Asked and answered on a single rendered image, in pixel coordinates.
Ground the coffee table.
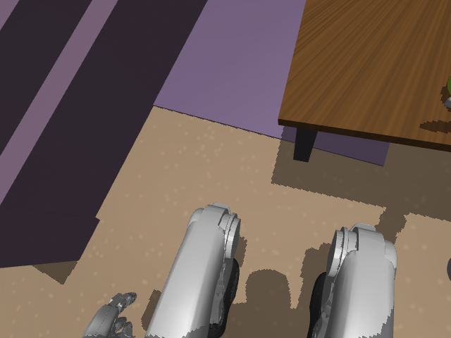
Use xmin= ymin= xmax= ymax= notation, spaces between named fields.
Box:
xmin=278 ymin=0 xmax=451 ymax=162

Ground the sofa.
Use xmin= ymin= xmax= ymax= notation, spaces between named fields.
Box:
xmin=0 ymin=0 xmax=208 ymax=268

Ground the left robot foot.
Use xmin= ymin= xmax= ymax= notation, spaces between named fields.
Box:
xmin=207 ymin=258 xmax=240 ymax=338

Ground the right robot foot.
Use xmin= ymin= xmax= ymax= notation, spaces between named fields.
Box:
xmin=307 ymin=272 xmax=326 ymax=338

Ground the left robot hand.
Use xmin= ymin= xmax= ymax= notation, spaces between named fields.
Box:
xmin=82 ymin=292 xmax=137 ymax=338

